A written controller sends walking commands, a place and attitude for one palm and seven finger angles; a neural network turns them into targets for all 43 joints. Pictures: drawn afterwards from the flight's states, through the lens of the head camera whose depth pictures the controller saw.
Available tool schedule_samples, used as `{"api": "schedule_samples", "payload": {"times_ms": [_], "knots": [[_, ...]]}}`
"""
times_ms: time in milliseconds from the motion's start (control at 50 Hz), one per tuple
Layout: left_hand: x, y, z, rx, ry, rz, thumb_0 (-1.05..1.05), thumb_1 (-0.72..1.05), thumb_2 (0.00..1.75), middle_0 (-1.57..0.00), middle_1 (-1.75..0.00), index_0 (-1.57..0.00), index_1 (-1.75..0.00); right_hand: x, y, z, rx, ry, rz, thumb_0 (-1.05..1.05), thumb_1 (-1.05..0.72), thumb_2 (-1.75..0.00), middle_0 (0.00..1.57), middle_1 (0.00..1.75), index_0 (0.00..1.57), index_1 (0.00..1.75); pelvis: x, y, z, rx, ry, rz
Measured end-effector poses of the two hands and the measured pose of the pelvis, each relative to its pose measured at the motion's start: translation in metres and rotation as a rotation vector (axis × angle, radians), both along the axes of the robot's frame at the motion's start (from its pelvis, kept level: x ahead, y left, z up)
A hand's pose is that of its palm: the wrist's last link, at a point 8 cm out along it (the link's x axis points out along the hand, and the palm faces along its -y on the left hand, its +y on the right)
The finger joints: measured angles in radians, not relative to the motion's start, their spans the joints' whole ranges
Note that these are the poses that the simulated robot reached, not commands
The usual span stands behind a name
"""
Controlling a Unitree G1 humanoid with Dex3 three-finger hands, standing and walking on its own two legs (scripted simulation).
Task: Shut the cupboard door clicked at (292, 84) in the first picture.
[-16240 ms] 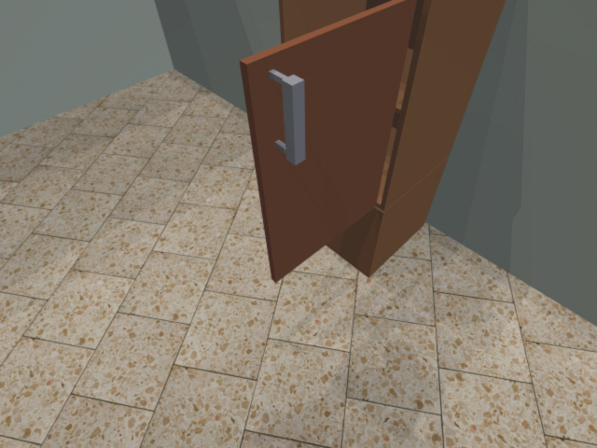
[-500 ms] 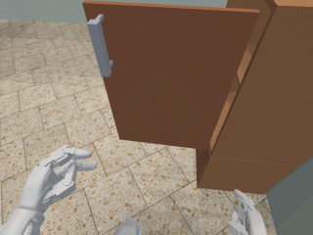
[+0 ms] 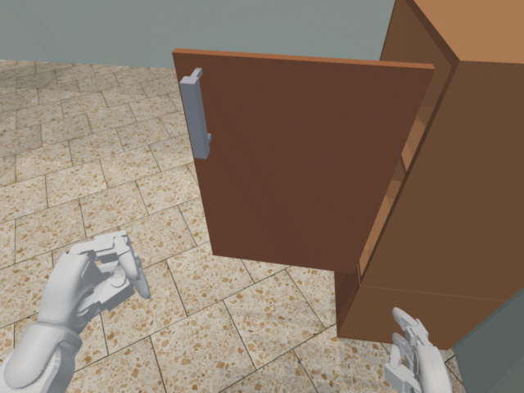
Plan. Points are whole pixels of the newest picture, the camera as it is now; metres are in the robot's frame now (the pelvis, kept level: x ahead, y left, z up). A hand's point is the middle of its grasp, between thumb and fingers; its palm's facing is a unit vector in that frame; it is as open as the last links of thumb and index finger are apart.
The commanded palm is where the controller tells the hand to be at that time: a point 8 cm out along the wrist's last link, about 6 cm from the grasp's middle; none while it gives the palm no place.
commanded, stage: raise the hand and make a fist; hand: left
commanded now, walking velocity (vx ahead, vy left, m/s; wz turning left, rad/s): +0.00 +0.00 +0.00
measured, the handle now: (199, 114) +0.52 +0.17 +0.18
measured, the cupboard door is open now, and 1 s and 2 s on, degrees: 88 88 88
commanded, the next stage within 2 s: bring the fist close to the handle in 0.72 s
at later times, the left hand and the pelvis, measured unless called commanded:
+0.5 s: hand (121, 258) +0.22 +0.19 +0.17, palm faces -0.04 -1.00 -0.06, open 3.1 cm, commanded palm +0.19 +0.23 +0.18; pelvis -0.01 -0.01 +0.02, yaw +0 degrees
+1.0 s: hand (136, 241) +0.24 +0.18 +0.18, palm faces -0.02 -1.00 -0.07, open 3.1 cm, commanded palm +0.23 +0.22 +0.18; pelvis +0.00 -0.01 +0.02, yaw +1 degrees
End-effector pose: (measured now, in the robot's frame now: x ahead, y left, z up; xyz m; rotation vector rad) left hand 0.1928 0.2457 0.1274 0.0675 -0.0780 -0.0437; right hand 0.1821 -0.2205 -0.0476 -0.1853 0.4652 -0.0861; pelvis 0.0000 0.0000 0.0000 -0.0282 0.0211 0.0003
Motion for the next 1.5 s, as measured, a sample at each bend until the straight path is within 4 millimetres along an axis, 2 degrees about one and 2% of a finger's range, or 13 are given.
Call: {"api": "schedule_samples", "payload": {"times_ms": [160, 380, 620, 900, 1020, 1180, 1500], "knots": [[0.002, 0.002, 0.024, 0.004, -0.004, 0.006, 0.01, 0.9, 0.9, -1.25, -1.44, -1.25, -1.44, 0.003, 0.015, 0.009, 0.029, -0.018, 0.051, 0.01, -0.9, -0.9, 0.2, 0.3, 0.21, 0.3, -0.004, -0.001, 0.009, 0.003, -0.041, 0.005], [0.009, -0.001, 0.055, 0.012, -0.028, -0.006, 0.01, 0.9, 0.9, -1.3, -1.5, -1.3, -1.49, -0.007, 0.009, 0.01, 0.03, -0.002, 0.062, 0.01, -0.9, -0.9, 0.2, 0.3, 0.21, 0.3, -0.01, -0.007, 0.016, 0.006, -0.08, 0.008], [0.007, -0.009, 0.046, -0.001, 0.007, 0.008, 0.01, 0.9, 0.9, -1.3, -1.5, -1.3, -1.5, -0.008, -0.007, 0.013, 0.009, -0.008, 0.033, 0.01, -0.9, -0.9, 0.2, 0.3, 0.21, 0.3, -0.007, -0.011, 0.017, 0.011, -0.087, 0.004], [0.014, -0.011, 0.05, 0.011, 0.001, 0.011, 0.01, 0.9, 0.9, -1.3, -1.5, -1.3, -1.5, 0.0, -0.002, 0.011, 0.028, -0.012, 0.043, 0.01, -0.9, -0.9, 0.2, 0.3, 0.21, 0.3, -0.003, -0.012, 0.017, 0.015, -0.085, 0.005], [0.036, -0.014, 0.051, 0.0, -0.014, 0.016, 0.01, 0.9, 0.9, -1.3, -1.5, -1.31, -1.5, 0.001, -0.003, 0.006, 0.02, 0.014, 0.044, 0.01, -0.9, -0.9, 0.2, 0.3, 0.21, 0.3, -0.003, -0.013, 0.016, 0.016, -0.085, 0.012], [0.075, -0.031, 0.056, -0.003, -0.009, -0.023, 0.01, 0.9, 0.9, -1.3, -1.5, -1.3, -1.5, -0.004, -0.01, 0.003, 0.026, 0.041, 0.01, 0.01, -0.9, -0.9, 0.2, 0.3, 0.21, 0.3, 0.0, -0.015, 0.017, 0.023, -0.074, -0.002], [0.134, -0.035, 0.056, -0.019, 0.03, 0.004, 0.01, 0.9, 0.9, -1.3, -1.5, -1.3, -1.5, -0.018, -0.035, -0.011, 0.0, 0.162, -0.069, 0.01, -0.9, -0.9, 0.2, 0.3, 0.21, 0.3, 0.007, -0.019, 0.017, 0.028, -0.052, -0.012]]}}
